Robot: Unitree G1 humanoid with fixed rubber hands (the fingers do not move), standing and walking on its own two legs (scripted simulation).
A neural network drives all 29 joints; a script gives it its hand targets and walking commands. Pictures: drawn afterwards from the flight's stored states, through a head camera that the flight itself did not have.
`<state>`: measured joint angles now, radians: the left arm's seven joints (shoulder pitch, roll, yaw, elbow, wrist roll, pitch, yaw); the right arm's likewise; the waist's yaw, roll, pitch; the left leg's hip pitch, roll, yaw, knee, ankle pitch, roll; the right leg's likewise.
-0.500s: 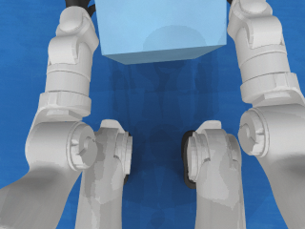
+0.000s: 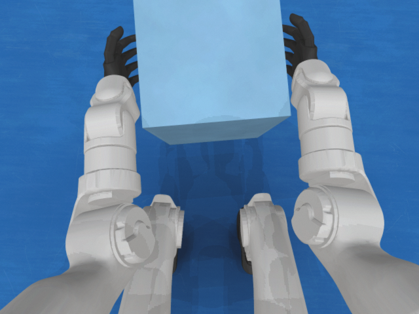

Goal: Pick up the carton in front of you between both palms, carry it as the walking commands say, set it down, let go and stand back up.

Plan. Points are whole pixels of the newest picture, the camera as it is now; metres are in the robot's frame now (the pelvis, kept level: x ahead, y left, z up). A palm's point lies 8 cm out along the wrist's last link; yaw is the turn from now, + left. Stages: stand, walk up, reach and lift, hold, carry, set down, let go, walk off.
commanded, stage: reach and lift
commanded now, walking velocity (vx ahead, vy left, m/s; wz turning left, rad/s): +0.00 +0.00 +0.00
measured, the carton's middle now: (210, 82) +0.53 -0.01 -0.13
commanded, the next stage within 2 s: none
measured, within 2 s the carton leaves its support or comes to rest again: neither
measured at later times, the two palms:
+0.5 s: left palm (56, 55) +0.46 +0.14 +0.10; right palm (363, 45) +0.47 -0.16 +0.10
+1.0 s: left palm out of the picture +0.41 +0.15 +0.25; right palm out of the picture +0.41 -0.15 +0.25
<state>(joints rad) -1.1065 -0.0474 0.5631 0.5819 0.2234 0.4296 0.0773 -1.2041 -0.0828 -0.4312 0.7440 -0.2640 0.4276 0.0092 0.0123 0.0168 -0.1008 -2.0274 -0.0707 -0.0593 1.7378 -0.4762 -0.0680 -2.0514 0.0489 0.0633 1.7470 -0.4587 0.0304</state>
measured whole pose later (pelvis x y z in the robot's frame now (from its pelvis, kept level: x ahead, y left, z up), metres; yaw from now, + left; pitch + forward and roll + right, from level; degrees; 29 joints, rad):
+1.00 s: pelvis +0.09 +0.01 +0.26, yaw -2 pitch +11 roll +0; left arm -0.36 -0.17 0.35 0.45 0.25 0.44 0.02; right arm -0.38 0.14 -0.33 0.48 -0.25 0.45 0.00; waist 0.00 0.01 -0.13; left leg -0.61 -0.03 -0.07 0.72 -0.31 -0.02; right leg -0.62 0.02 0.07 0.72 -0.30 0.02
